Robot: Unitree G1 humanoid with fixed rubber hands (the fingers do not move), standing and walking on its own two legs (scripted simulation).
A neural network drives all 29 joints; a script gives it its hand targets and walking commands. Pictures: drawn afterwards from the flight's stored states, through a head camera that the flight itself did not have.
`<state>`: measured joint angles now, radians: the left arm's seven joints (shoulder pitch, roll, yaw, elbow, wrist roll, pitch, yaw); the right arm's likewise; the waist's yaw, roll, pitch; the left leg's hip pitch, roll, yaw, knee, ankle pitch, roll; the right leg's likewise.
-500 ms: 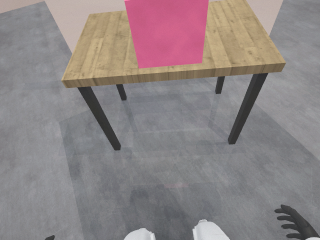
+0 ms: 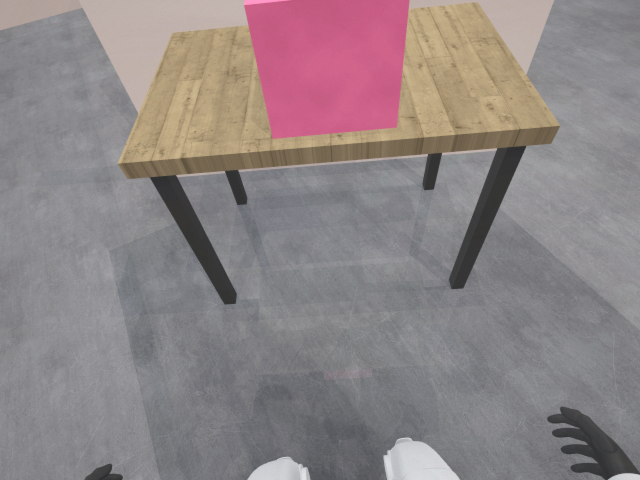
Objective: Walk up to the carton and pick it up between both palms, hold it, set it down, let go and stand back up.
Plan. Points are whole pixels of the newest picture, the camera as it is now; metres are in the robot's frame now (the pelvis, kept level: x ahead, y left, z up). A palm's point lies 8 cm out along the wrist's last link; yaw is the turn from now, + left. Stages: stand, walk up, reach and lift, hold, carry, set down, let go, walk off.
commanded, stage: walk up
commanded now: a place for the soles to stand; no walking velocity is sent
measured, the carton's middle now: (326, 36) +0.90 -0.02 +0.09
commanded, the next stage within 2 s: none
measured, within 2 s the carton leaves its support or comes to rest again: neither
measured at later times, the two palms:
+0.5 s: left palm out of the picture +0.09 +0.33 -0.07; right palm out of the picture +0.12 -0.32 -0.08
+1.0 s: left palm out of the picture +0.09 +0.33 -0.07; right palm out of the picture +0.12 -0.32 -0.08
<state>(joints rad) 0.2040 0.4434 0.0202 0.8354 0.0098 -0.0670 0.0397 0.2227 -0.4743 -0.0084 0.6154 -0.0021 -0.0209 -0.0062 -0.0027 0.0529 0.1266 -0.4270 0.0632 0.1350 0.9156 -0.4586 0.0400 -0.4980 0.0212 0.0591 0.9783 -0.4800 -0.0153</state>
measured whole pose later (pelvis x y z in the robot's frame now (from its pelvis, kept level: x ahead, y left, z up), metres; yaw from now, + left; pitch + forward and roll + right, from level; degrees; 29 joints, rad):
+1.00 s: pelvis +0.00 +0.00 +0.00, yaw -2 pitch -1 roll +0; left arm 0.22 0.44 0.02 0.85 0.01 -0.08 0.04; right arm 0.22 -0.47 -0.01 0.62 0.00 -0.02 0.00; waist 0.00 0.05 0.12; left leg -0.43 0.07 0.14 0.90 -0.45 0.04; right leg -0.46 0.03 0.06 0.88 -0.39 0.01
